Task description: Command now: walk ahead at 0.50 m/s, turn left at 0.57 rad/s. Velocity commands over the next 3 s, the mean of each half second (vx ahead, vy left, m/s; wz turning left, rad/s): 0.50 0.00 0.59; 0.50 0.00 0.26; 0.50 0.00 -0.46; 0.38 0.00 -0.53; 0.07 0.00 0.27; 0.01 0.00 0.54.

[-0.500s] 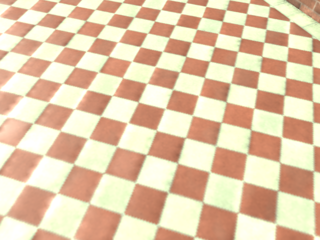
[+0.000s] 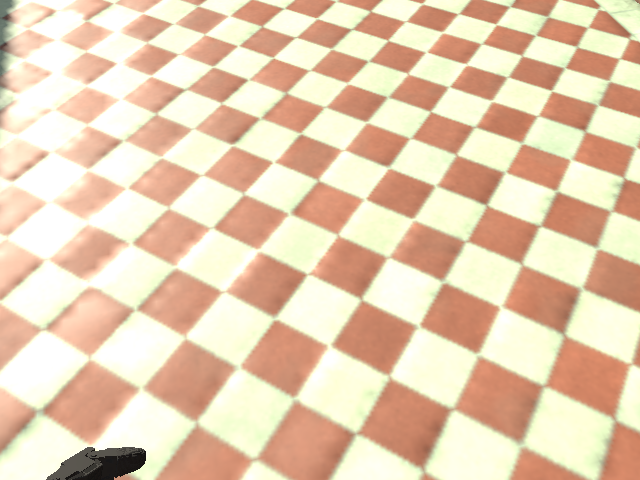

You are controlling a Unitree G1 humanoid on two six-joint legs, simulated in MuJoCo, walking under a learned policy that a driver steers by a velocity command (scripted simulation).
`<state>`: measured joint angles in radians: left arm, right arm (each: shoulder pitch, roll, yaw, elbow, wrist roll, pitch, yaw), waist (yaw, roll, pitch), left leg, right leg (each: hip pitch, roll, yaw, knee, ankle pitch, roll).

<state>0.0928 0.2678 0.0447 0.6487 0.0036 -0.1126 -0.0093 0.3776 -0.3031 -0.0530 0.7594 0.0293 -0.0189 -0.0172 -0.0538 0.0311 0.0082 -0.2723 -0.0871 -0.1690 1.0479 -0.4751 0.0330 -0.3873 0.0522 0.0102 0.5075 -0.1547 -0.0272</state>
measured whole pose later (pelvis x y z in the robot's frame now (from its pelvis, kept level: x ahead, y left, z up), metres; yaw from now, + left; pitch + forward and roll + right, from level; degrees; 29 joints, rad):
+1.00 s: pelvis +0.54 +0.14 -0.01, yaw +23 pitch +2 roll +0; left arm 0.12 0.29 0.04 0.70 -0.01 -0.10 -0.05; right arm 0.35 -0.31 -0.05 0.77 0.00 -0.04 -0.01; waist -0.04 0.01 0.02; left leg -0.16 -0.06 -0.09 0.90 -0.45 0.03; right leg -0.46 0.06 -0.02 0.57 -0.15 -0.07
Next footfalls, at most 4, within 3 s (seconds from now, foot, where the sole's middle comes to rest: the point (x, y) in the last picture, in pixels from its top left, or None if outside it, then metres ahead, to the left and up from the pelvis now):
0.44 left None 0.35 0.19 -0.77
0.94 right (269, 387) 0.70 0.11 -0.77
1.44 left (157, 317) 0.90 0.39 -0.77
1.92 right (265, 229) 1.17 0.13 -0.77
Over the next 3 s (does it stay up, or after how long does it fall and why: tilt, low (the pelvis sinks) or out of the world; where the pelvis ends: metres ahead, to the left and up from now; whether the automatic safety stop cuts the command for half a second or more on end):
stays up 1.13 0.24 0.01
